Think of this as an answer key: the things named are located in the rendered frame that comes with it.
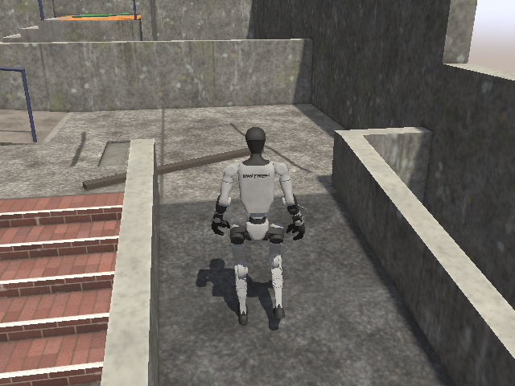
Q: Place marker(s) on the left robot foot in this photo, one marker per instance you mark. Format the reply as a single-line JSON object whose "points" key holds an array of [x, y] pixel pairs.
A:
{"points": [[243, 318]]}

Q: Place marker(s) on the robot right thigh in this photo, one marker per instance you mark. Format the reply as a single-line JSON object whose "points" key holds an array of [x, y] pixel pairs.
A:
{"points": [[275, 235]]}

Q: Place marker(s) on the left robot upper arm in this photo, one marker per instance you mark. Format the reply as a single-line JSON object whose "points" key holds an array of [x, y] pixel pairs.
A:
{"points": [[227, 183]]}

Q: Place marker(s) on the left robot hand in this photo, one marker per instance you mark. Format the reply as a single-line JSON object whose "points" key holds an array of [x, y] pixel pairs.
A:
{"points": [[222, 224]]}

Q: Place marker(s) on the robot right forearm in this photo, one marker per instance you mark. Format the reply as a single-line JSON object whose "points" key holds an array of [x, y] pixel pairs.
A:
{"points": [[295, 213]]}

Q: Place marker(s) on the robot left forearm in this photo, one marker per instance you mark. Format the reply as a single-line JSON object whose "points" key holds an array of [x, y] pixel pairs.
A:
{"points": [[219, 212]]}

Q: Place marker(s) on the right robot hand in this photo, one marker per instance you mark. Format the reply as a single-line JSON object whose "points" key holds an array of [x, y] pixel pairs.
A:
{"points": [[301, 230]]}

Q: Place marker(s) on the right robot upper arm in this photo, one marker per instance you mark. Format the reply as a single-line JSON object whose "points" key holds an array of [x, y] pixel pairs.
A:
{"points": [[281, 169]]}

